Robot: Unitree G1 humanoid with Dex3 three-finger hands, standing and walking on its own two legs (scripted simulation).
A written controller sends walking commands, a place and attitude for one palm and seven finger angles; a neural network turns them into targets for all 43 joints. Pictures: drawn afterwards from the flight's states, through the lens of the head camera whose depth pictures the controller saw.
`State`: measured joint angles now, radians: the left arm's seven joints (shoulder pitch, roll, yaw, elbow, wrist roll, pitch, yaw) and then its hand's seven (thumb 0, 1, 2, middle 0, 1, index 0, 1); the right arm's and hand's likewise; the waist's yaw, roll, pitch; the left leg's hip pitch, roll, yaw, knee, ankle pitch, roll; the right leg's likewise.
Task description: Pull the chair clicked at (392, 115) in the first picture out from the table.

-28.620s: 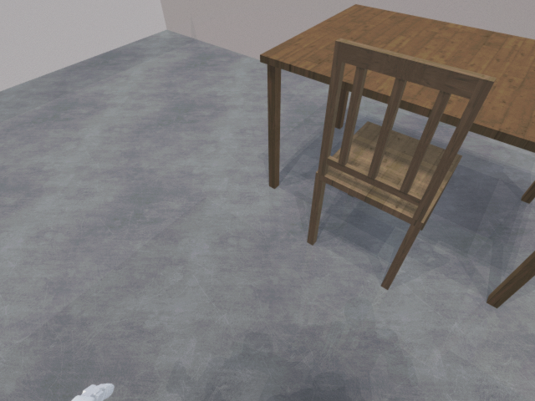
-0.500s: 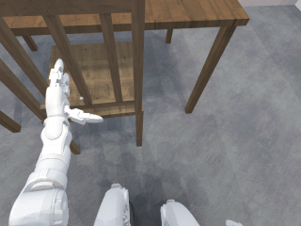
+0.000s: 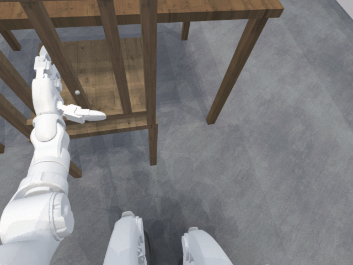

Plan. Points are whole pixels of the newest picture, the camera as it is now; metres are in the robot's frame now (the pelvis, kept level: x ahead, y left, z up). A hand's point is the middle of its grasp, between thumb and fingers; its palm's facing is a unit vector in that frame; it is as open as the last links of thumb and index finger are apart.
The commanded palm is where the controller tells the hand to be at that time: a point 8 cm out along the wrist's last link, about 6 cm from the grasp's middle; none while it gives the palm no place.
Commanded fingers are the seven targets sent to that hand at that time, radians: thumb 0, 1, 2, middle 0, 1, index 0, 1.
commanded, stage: push the fingers through the gap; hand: left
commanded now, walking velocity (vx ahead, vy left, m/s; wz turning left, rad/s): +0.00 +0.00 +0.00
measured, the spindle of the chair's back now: (68, 74) +0.52 +0.22 +0.06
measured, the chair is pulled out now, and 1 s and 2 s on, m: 0.00 0.00 0.04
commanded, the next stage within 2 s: hook a spindle and tug to test in 0.38 s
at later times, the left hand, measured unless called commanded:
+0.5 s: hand (77, 90) +0.49 +0.20 +0.04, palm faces +0.18 -0.98 -0.05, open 16.9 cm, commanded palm +0.46 +0.23 +0.04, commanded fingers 0.00 -0.50 0.30 -0.10 -0.19 -0.10 -0.19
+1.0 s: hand (81, 89) +0.50 +0.19 +0.04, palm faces +0.19 -0.98 -0.04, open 12.8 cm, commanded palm +0.47 +0.22 +0.04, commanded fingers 0.00 0.17 0.59 -0.50 -1.45 -0.50 -1.45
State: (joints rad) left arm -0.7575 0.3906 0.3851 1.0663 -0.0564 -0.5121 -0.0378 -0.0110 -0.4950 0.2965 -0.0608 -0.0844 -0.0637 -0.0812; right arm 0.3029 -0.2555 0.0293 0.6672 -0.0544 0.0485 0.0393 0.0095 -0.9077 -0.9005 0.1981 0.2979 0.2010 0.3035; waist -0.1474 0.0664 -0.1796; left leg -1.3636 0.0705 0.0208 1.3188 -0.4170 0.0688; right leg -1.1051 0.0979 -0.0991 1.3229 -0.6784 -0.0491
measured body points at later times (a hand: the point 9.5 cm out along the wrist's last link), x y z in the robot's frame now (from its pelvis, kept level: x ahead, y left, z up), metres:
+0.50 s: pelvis +0.01 +0.01 +0.00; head +0.14 +0.03 +0.43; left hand +0.48 +0.25 +0.05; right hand +0.04 -0.25 -0.11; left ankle +0.10 +0.09 -0.60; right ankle -0.03 -0.10 -0.60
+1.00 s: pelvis +0.01 +0.00 +0.00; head +0.14 +0.03 +0.43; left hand +0.48 +0.25 +0.05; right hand +0.04 -0.25 -0.12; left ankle +0.10 +0.09 -0.60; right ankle -0.03 -0.10 -0.60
